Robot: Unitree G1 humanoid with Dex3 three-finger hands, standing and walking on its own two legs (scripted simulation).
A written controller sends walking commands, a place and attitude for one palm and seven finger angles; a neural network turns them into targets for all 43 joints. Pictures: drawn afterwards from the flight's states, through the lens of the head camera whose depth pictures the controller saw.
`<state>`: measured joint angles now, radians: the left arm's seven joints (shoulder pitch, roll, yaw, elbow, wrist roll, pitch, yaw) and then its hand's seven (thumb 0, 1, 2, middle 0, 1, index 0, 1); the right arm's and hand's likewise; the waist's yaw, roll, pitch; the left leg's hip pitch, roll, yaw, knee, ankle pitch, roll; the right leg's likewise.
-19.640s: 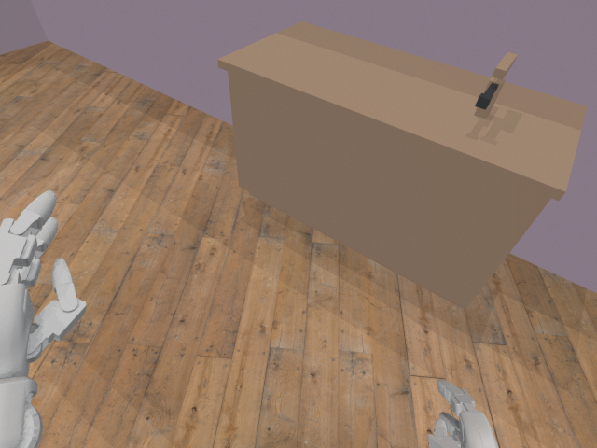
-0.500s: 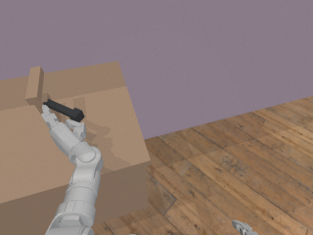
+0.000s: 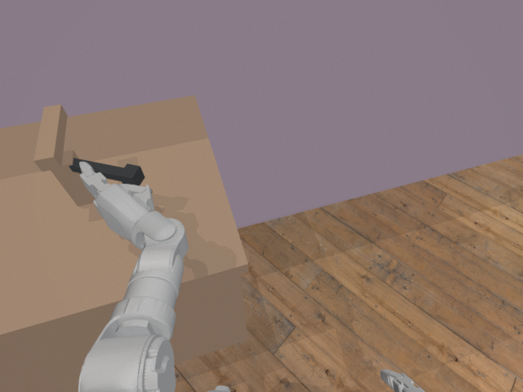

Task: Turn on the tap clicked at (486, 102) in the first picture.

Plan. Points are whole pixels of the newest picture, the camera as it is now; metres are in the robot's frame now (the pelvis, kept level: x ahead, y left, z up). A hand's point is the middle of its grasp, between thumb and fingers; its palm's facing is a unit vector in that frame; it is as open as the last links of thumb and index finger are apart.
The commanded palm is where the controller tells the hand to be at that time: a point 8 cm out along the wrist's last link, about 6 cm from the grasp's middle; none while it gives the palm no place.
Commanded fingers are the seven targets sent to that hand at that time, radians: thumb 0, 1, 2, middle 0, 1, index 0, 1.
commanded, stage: push the lever round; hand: left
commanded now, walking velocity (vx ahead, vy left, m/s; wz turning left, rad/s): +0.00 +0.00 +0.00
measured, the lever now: (132, 176) +0.44 +0.23 +0.08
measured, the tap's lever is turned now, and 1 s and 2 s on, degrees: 59 80 81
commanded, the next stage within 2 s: lift the hand up off the lever in 0.56 s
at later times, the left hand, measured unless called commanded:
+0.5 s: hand (157, 178) +0.45 +0.19 +0.07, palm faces +0.82 -0.56 -0.12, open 7.7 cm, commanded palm +0.40 +0.20 +0.07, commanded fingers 0.00 0.90 0.90 -0.15 -0.15 -0.15 -0.15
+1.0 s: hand (155, 172) +0.45 +0.19 +0.08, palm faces +0.82 -0.57 -0.10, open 7.8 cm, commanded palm +0.39 +0.20 +0.08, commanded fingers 0.00 0.90 0.90 -0.15 -0.15 -0.15 -0.15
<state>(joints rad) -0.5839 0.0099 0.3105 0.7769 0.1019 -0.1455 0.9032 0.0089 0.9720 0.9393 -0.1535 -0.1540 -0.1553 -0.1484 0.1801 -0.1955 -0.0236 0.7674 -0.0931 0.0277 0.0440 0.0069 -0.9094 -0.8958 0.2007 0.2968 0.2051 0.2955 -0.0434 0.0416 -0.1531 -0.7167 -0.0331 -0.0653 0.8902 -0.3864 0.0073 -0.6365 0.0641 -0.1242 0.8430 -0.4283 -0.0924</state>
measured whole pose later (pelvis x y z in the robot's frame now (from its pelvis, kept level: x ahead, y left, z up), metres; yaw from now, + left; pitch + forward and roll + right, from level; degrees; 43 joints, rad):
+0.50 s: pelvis +0.00 -0.01 +0.00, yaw +0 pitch +14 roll -1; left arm -0.70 0.07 0.39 0.91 0.14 -0.18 0.93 0.02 0.95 0.93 -0.15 -0.15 -0.14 -0.14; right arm 0.22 -0.21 -0.03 0.78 -0.10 0.03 0.05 0.01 -0.91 -0.90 0.20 0.30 0.20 0.30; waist -0.09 0.03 -0.16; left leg -0.75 -0.02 -0.07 0.89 -0.38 0.00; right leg -0.68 0.07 -0.13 0.85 -0.43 -0.10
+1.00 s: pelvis +0.02 -0.01 +0.00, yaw -1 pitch +14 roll -1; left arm -0.64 0.05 0.41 0.84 0.12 -0.16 0.90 0.01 0.91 0.91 -0.15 -0.15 -0.15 -0.15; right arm 0.27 -0.21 -0.04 0.76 -0.10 0.04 0.07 0.01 -0.91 -0.90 0.20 0.30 0.20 0.30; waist -0.09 0.04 -0.17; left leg -0.69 -0.02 -0.05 0.85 -0.40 0.00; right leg -0.62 0.08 -0.11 0.80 -0.43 -0.10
